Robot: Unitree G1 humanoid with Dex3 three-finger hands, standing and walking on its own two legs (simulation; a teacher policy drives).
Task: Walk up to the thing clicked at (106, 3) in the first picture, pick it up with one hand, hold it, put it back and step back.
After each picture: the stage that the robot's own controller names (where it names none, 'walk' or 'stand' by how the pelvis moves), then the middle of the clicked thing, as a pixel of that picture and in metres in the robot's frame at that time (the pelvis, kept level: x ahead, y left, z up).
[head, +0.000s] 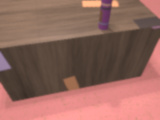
stand; (105, 11) +0.96 -0.15 -0.03
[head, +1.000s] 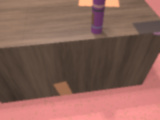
walk; (97, 13) +0.83 -0.06 +0.00
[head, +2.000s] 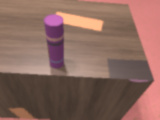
walk; (55, 44) +0.53 +0.16 +0.01
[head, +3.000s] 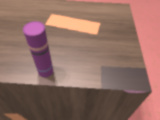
stand; (40, 53) +0.48 +0.18 +0.01
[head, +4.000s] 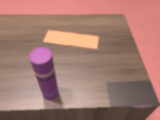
stand; (46, 77) +0.39 +0.16 -0.01
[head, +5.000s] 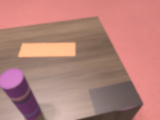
stand; (23, 97) +0.32 +0.22 -0.02
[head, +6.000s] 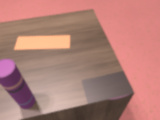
stand; (17, 87) +0.35 +0.26 -0.03
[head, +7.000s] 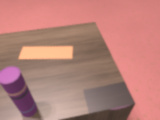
stand; (20, 94) +0.35 +0.25 -0.03
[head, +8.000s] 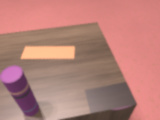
stand; (22, 94) +0.35 +0.24 -0.03
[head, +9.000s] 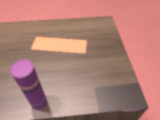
stand; (31, 88) +0.35 +0.21 -0.03
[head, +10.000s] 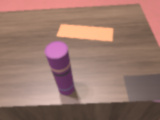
walk; (62, 72) +0.37 +0.15 +0.00
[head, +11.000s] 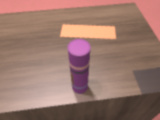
stand; (79, 70) +0.40 +0.03 +0.00
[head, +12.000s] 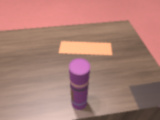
stand; (79, 87) +0.37 +0.03 -0.03
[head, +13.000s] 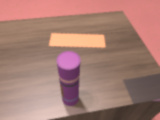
stand; (69, 82) +0.36 +0.08 +0.00
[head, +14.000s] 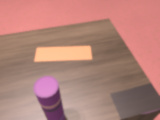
stand; (52, 104) +0.30 +0.11 -0.03
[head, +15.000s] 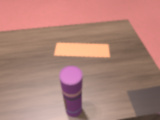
rise first; (72, 94) +0.33 +0.06 -0.03
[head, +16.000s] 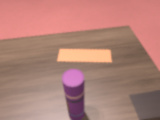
rise first; (75, 98) +0.33 +0.06 -0.03
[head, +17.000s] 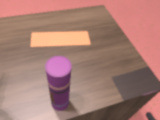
go down; (59, 87) +0.35 +0.05 +0.00
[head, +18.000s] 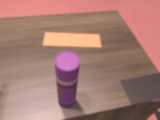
go down; (67, 84) +0.35 +0.05 +0.02
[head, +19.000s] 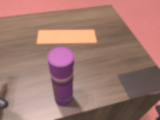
go down; (62, 81) +0.36 +0.06 +0.04
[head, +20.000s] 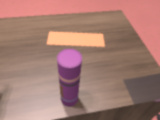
go down; (69, 81) +0.36 +0.05 +0.03
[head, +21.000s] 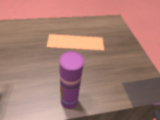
go down; (70, 84) +0.36 +0.04 +0.02
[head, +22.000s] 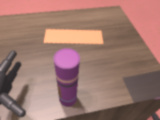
go down; (67, 82) +0.35 +0.05 +0.03
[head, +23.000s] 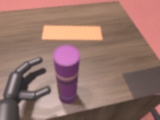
rise first; (67, 79) +0.36 +0.05 +0.03
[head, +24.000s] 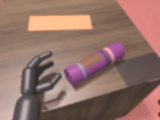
close; (95, 62) +0.45 -0.09 -0.03
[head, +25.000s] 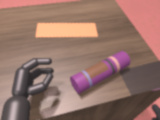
lift; (101, 71) +0.43 -0.10 -0.04
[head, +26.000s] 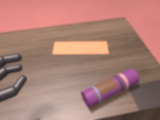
rise first; (110, 87) +0.41 -0.10 -0.08
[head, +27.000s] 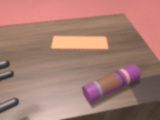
go down; (111, 82) +0.42 -0.12 -0.06
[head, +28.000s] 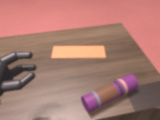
go down; (110, 92) +0.40 -0.11 -0.08
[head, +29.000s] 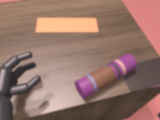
go down; (106, 74) +0.40 -0.11 -0.05
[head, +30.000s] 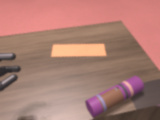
go down; (115, 95) +0.38 -0.13 -0.08
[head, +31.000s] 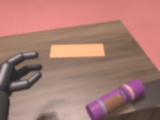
close; (116, 99) +0.36 -0.13 -0.09
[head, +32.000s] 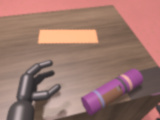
close; (113, 90) +0.36 -0.13 -0.05
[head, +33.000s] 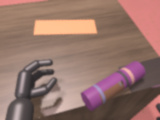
go down; (114, 84) +0.36 -0.14 -0.03
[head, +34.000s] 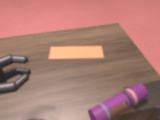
rise first; (118, 103) +0.35 -0.14 -0.08
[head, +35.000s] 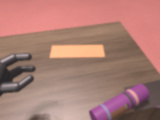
close; (119, 104) +0.34 -0.14 -0.08
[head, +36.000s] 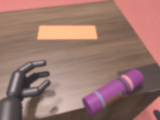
go down; (114, 90) +0.35 -0.14 -0.07
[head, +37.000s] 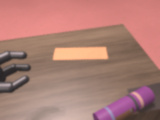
hold; (124, 107) +0.33 -0.15 -0.07
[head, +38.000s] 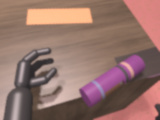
go down; (113, 79) +0.36 -0.14 -0.03
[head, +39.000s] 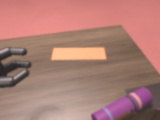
close; (122, 107) +0.33 -0.15 -0.07
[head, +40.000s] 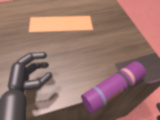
go down; (114, 85) +0.35 -0.14 -0.03
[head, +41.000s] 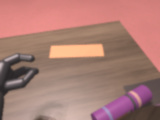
close; (122, 106) +0.33 -0.15 -0.08
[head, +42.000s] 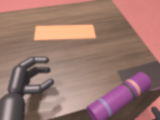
hold; (120, 96) +0.32 -0.15 -0.04
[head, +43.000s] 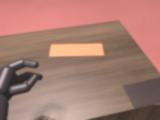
close; out of the picture +0.13 -0.21 -0.69
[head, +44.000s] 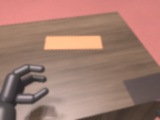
close; out of the picture +0.12 -0.21 -0.67
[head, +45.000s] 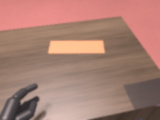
stand; out of the picture +0.12 -0.20 -0.69
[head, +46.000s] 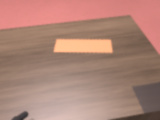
stand; out of the picture +0.10 -0.21 -0.66
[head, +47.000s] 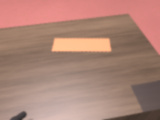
stand; out of the picture +0.10 -0.21 -0.65
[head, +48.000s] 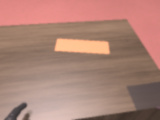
stand; out of the picture +0.12 -0.22 -0.70
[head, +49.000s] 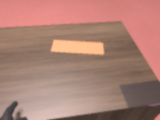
stand; out of the picture +0.14 -0.20 -0.72
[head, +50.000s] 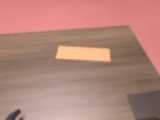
stand; out of the picture +0.10 -0.20 -0.73
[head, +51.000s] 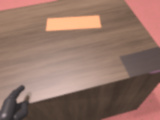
walk; out of the picture +0.19 -0.19 -0.72
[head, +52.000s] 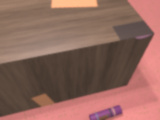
walk; (105, 114) +0.47 -0.17 -0.72
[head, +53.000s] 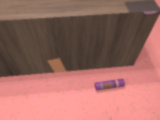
stand; (109, 84) +0.71 -0.21 -0.71
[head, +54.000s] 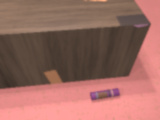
stand; (104, 94) +0.72 -0.18 -0.74
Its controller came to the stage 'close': yes
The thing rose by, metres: 0.00
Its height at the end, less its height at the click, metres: -0.72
